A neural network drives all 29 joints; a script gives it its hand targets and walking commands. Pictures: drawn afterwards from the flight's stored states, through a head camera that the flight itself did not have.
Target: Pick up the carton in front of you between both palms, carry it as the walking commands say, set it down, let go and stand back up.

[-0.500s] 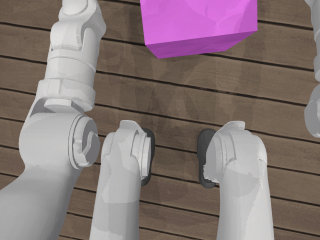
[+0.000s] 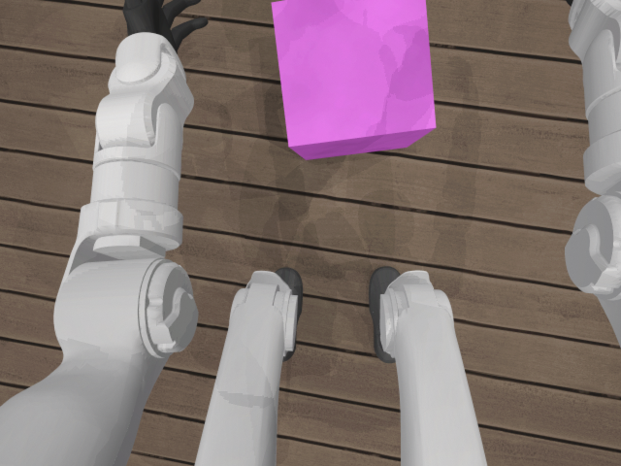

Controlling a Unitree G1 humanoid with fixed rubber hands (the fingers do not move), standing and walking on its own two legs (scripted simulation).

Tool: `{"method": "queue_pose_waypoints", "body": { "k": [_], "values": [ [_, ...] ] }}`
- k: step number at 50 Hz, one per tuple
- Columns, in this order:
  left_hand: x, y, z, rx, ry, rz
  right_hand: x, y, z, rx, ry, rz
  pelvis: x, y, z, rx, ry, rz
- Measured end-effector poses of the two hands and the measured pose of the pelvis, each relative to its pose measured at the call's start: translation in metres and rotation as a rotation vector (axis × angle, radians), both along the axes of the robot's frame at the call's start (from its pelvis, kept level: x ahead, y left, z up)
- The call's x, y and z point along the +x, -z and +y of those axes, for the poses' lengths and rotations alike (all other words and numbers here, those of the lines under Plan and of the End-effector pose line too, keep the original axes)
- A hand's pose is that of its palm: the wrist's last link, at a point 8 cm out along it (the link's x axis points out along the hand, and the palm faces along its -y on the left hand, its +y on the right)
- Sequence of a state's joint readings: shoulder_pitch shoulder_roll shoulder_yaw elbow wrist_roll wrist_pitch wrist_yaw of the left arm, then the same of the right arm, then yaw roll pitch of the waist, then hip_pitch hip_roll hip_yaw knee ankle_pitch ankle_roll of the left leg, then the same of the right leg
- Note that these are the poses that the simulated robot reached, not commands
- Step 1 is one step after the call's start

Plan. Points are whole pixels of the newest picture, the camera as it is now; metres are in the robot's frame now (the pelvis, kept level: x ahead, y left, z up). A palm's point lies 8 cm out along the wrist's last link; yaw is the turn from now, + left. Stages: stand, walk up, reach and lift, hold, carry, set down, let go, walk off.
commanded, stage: set down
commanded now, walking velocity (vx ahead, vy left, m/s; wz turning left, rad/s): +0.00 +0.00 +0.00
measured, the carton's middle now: (351, 88) +0.57 -0.04 -0.41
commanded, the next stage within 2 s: let go in 0.26 s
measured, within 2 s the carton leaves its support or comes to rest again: neither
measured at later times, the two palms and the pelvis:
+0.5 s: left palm (69, 28) +0.51 +0.16 +0.01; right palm out of the picture +0.53 -0.25 +0.02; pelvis +0.03 +0.00 +0.13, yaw -3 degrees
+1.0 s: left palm out of the picture +0.34 +0.23 +0.13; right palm out of the picture +0.35 -0.23 +0.12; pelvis +0.09 +0.02 +0.21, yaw -3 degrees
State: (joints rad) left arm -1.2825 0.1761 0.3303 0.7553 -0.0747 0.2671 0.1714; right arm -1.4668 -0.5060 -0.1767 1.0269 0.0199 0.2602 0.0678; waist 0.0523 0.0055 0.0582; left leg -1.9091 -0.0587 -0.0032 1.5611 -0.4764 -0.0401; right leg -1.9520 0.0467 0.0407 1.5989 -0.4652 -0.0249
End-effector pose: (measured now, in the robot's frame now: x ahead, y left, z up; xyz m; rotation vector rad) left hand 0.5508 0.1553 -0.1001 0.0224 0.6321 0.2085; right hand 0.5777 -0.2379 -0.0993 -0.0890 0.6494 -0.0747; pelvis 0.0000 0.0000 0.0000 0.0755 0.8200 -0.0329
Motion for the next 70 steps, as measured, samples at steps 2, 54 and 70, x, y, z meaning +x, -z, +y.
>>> {"method": "queue_pose_waypoints", "body": {
  "k": [2, 54, 70],
  "values": [
    [-0.001, -0.013, 0.0, -0.001, 0.002, 0.0, 0.0, -0.013, -0.001, 0.002, 0.0, 0.001, 0.002, -0.012, -0.001, -0.002, 0.001, 0.002],
    [-0.235, -0.246, 0.077, 0.086, 0.204, 0.164, -0.259, -0.236, 0.009, -0.071, 0.027, 0.122, 0.097, -0.224, 0.016, -0.088, 0.014, -0.563],
    [-0.267, -0.271, 0.08, 0.08, 0.229, 0.163, -0.322, -0.269, 0.009, -0.072, 0.026, 0.148, 0.109, -0.237, 0.012, -0.102, 0.016, -0.861]
  ]
}}
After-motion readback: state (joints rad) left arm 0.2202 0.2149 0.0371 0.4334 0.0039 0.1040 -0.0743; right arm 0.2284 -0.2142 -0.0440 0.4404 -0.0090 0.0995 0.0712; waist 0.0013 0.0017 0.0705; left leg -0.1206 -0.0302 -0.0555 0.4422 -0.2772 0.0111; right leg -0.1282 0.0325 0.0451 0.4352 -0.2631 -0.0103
